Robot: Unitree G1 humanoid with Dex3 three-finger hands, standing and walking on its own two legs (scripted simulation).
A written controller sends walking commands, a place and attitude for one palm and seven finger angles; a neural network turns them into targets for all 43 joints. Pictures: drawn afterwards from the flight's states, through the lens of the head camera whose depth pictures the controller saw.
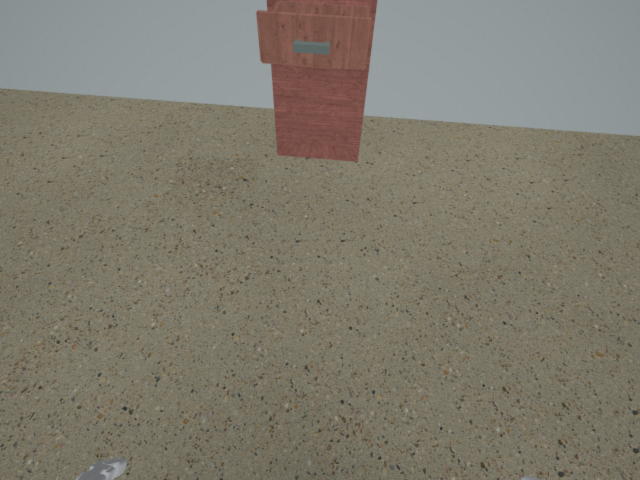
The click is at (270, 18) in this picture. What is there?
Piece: drawer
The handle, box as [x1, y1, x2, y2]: [293, 39, 329, 54]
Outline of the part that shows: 293,42 293,51 296,52 328,54 329,51 329,41 327,41 326,43 299,41 298,39 296,39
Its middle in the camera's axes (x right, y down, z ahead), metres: -0.03 -0.65 +1.30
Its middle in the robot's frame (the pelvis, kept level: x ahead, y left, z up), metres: +1.40 +0.10 -0.06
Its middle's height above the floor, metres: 0.71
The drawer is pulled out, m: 0.30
